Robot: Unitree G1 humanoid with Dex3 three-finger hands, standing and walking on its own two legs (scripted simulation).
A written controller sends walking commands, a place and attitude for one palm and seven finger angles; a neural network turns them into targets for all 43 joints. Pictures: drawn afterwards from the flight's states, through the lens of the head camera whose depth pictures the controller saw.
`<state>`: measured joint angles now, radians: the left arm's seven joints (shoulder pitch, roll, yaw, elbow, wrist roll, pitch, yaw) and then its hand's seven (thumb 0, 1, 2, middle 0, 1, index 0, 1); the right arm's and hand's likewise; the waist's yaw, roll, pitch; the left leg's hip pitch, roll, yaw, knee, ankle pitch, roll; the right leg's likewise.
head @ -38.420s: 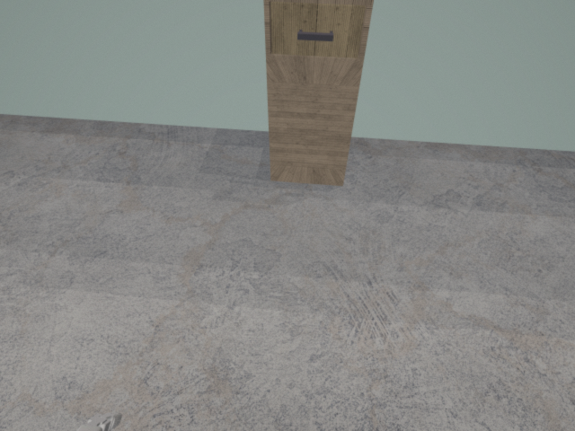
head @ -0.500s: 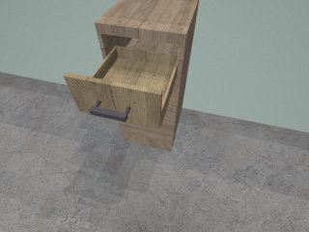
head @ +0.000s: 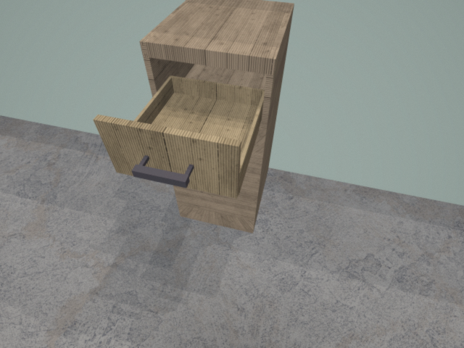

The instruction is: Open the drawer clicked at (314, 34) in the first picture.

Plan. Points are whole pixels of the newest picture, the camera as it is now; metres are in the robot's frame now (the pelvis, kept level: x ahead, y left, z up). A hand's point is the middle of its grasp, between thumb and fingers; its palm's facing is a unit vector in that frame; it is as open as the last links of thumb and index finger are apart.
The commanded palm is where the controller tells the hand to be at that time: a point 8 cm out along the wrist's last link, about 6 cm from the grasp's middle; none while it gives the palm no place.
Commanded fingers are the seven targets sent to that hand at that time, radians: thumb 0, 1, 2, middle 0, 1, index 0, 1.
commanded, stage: let the arm hang, fingers relaxed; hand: left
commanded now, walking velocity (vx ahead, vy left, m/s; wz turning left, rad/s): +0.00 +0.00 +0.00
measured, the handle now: (164, 169) +0.49 +0.19 -0.01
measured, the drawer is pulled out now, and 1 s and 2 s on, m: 0.30 0.30 0.30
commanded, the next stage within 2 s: look to check the result in 0.04 s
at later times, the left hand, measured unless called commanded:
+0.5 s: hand out of the picture +0.00 +0.16 -0.17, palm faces +0.05 -0.98 -0.18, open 7.4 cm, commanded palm none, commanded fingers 0.00 0.90 0.90 -0.20 -0.30 -0.20 -0.30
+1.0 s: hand out of the picture +0.01 +0.16 -0.17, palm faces +0.06 -0.98 -0.19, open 7.4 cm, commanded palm none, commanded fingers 0.00 0.90 0.90 -0.20 -0.30 -0.20 -0.30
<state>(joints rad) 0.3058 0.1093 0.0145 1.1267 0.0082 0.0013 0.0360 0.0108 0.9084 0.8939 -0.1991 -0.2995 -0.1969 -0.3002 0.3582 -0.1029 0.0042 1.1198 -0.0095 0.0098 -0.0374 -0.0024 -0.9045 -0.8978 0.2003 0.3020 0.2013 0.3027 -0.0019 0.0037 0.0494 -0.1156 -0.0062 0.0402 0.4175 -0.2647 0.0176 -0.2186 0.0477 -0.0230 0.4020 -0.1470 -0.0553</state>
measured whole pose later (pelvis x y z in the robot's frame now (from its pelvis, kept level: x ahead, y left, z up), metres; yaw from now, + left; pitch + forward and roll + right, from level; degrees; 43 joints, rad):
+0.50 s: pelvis +0.01 +0.00 +0.00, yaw +0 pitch -2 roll +0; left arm 0.29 0.11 0.02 1.13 0.01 0.00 0.04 0.01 0.91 0.89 -0.20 -0.30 -0.20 -0.30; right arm 0.34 -0.10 0.00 1.12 -0.01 0.00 -0.04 0.00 -0.90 -0.90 0.20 0.30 0.20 0.30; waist -0.01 0.02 0.06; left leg -0.10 -0.01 0.04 0.40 -0.27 0.02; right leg -0.21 0.05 -0.02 0.40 -0.16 -0.05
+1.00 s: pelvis +0.02 +0.00 +0.00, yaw +0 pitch -2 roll +0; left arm 0.28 0.12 0.02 1.13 0.01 -0.01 0.04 0.01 0.91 0.89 -0.20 -0.30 -0.20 -0.30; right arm 0.33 -0.11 0.00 1.13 -0.01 0.00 -0.04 0.00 -0.90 -0.90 0.20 0.30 0.20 0.30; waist -0.01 0.02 0.07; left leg -0.08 0.00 0.03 0.39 -0.28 0.01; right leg -0.20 0.05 -0.03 0.39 -0.17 -0.06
